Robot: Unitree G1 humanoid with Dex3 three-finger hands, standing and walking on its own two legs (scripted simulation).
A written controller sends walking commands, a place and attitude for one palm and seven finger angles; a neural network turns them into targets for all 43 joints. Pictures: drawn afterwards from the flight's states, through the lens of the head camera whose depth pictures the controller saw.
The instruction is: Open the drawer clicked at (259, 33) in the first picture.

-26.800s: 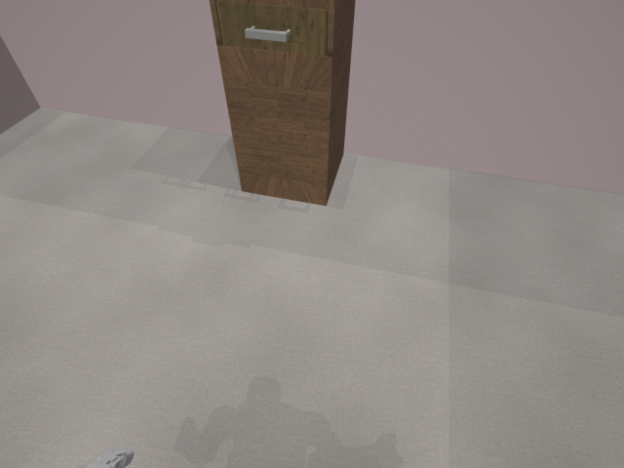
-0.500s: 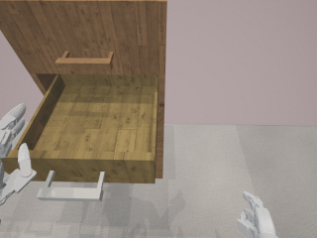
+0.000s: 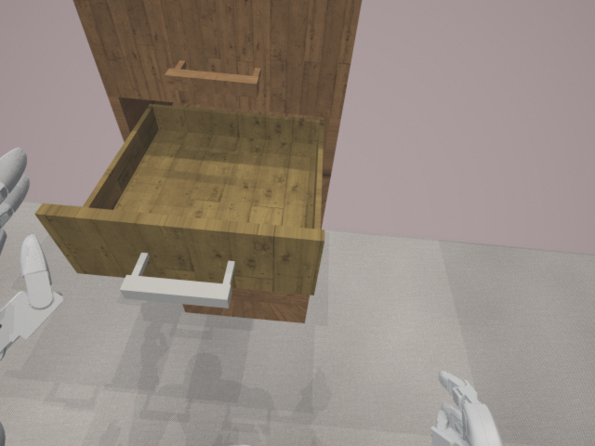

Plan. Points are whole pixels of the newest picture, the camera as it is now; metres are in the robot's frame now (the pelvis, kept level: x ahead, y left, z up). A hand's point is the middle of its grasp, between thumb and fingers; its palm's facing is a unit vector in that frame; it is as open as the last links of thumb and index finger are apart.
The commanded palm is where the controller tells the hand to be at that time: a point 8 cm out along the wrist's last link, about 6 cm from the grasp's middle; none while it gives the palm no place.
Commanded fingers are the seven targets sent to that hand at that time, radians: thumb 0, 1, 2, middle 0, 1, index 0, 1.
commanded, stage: step back with the hand held close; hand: left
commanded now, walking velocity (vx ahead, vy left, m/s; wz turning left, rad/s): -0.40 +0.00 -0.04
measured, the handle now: (182, 277) +0.33 +0.19 +0.03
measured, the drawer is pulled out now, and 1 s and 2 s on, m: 0.29 0.29 0.29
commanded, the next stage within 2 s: stop stepping back and stand still in 0.30 s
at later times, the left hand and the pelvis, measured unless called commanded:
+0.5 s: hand out of the picture +0.08 +0.18 +0.21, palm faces +0.25 -0.81 -0.54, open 7.4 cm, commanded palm +0.03 +0.24 +0.22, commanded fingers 0.00 0.90 0.90 -0.20 -0.30 -0.20 -0.30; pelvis -0.12 -0.03 +0.02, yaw -3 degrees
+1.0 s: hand out of the picture -0.01 +0.22 +0.21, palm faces +0.45 -0.81 -0.38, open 7.4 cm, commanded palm -0.07 +0.26 +0.22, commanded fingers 0.00 0.90 0.90 -0.20 -0.30 -0.20 -0.30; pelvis -0.20 -0.02 +0.00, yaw +0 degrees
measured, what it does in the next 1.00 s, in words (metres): walks backwards: right foot, then left foot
